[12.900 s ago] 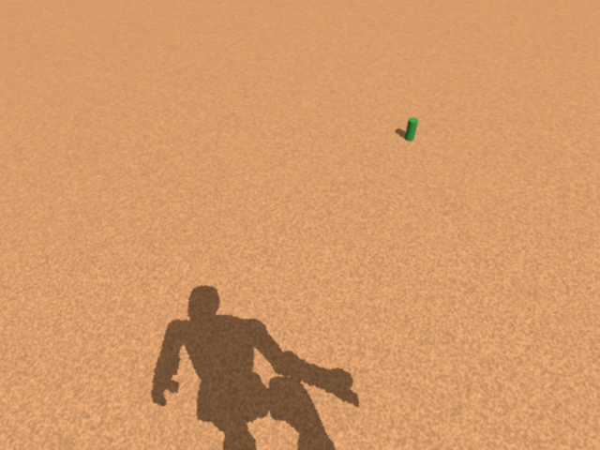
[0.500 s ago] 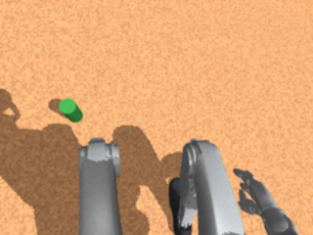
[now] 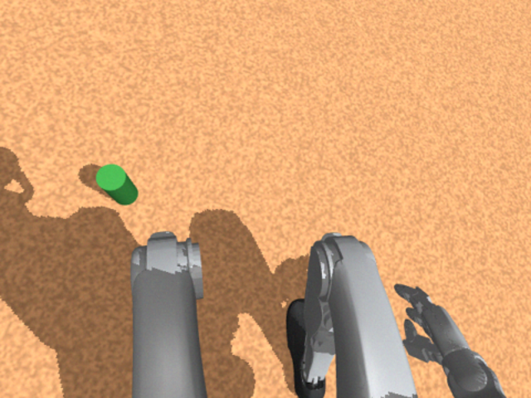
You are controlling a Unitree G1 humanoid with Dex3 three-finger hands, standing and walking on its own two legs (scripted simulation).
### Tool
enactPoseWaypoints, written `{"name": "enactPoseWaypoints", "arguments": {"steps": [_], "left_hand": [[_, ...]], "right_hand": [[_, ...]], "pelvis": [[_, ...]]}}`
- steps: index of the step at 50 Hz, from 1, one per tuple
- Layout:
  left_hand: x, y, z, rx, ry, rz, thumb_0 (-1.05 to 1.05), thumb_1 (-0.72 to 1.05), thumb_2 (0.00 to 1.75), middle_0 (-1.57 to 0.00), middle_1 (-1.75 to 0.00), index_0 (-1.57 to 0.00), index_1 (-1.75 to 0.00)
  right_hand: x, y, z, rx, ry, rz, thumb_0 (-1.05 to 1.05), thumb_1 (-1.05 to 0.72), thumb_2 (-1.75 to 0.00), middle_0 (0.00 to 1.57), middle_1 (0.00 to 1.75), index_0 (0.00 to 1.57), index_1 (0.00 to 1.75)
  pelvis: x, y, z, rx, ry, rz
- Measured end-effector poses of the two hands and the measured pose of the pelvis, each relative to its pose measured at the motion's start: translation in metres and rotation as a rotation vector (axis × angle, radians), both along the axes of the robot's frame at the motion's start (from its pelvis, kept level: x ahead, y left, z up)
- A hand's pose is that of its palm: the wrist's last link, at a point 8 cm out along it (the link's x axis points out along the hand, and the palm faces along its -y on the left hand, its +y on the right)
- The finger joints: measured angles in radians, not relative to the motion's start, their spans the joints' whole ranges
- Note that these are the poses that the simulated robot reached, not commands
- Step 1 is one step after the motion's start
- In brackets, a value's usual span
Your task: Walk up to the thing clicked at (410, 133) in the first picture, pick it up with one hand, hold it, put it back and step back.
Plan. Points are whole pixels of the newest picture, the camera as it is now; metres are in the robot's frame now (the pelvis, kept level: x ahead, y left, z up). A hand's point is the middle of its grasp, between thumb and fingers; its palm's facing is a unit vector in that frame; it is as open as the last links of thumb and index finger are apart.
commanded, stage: go down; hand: left
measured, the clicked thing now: (119, 186) +0.44 +0.30 -0.29
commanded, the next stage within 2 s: approach in 0.14 s
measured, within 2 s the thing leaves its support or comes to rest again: neither
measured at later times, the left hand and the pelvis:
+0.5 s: hand out of the picture +0.31 +0.46 -0.03, palm faces +0.37 -0.93 -0.01, open 17.3 cm; pelvis +0.00 +0.00 -0.01, yaw -1 degrees
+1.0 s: hand (62, 211) +0.37 +0.36 -0.22, palm faces +0.27 -0.96 +0.02, open 17.3 cm; pelvis +0.00 +0.01 -0.07, yaw -6 degrees
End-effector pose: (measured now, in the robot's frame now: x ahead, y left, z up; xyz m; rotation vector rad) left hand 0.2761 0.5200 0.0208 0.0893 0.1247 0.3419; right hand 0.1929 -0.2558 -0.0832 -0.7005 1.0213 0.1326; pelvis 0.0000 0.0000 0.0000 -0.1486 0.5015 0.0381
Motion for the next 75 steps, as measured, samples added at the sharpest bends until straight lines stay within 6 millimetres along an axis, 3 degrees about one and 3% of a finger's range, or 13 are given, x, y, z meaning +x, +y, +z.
{"name": "enactPoseWaypoints", "arguments": {"steps": [14, 19, 25, 32, 37, 45, 51, 61, 75], "left_hand": [[0.002, 0.000, 0.007, -0.007, -0.035, 0.001, -0.02, -0.50, 0.11, -0.02, -0.09, -0.03, -0.09], [-0.005, 0.000, -0.002, -0.025, -0.031, 0.018, -0.02, -0.50, 0.10, -0.04, -0.10, -0.04, -0.10], [-0.002, -0.013, -0.047, -0.086, -0.042, 0.037, -0.01, -0.51, 0.09, -0.04, -0.10, -0.04, -0.10], [0.023, -0.053, -0.129, -0.145, 0.015, -0.032, -0.01, -0.52, 0.08, -0.05, -0.10, -0.04, -0.10], [0.041, -0.077, -0.172, -0.140, -0.002, -0.057, -0.02, -0.53, 0.07, -0.05, -0.10, -0.05, -0.10], [0.048, -0.086, -0.213, -0.114, -0.002, -0.030, -0.02, -0.54, 0.09, -0.05, -0.12, -0.06, -0.11], [0.060, -0.114, -0.245, -0.148, 0.025, -0.071, -0.02, -0.53, 0.09, -0.04, -0.12, -0.05, -0.10], [0.080, -0.145, -0.273, -0.135, -0.023, -0.010, -0.02, -0.54, 0.11, -0.04, -0.12, -0.07, -0.09], [0.088, -0.165, -0.273, -0.099, -0.049, -0.015, -0.02, -0.50, 0.12, -0.04, -0.10, -0.07, -0.08]], "right_hand": [[0.005, 0.002, 0.004, 0.003, -0.027, -0.009, 0.00, -0.89, -0.90, 0.21, 0.30, 0.21, 0.30], [0.006, 0.003, 0.002, 0.005, -0.024, 0.007, 0.00, -0.89, -0.90, 0.21, 0.30, 0.21, 0.30], [0.007, 0.002, -0.006, -0.024, -0.015, 0.057, 0.00, -0.89, -0.90, 0.21, 0.30, 0.21, 0.30], [0.007, 0.002, -0.014, -0.084, 0.008, 0.107, 0.00, -0.89, -0.90, 0.21, 0.30, 0.21, 0.30], [0.004, 0.004, -0.018, -0.137, 0.048, 0.144, 0.00, -0.89, -0.89, 0.21, 0.30, 0.21, 0.30], [-0.002, 0.007, -0.023, -0.211, 0.116, 0.206, 0.00, -0.89, -0.90, 0.21, 0.30, 0.21, 0.30], [-0.002, 0.014, -0.023, -0.253, 0.132, 0.267, 0.00, -0.89, -0.89, 0.21, 0.30, 0.21, 0.30], [-0.014, 0.024, -0.015, -0.313, 0.178, 0.312, 0.00, -0.89, -0.89, 0.21, 0.30, 0.21, 0.30], [-0.050, 0.025, -0.018, -0.311, 0.274, 0.283, 0.00, -0.89, -0.90, 0.21, 0.30, 0.21, 0.30]], "pelvis": [[0.001, 0.000, 0.002, -0.002, 0.003, 0.001], [0.001, 0.001, 0.001, -0.001, 0.003, -0.002], [-0.001, 0.000, -0.013, 0.001, -0.022, -0.011], [-0.002, 0.001, -0.034, -0.014, -0.074, -0.031], [-0.001, 0.003, -0.048, -0.031, -0.118, -0.046], [-0.001, 0.007, -0.063, -0.059, -0.178, -0.065], [-0.003, 0.011, -0.072, -0.079, -0.222, -0.078], [-0.007, 0.017, -0.082, -0.127, -0.294, -0.094], [-0.013, 0.024, -0.084, -0.156, -0.331, -0.102]]}}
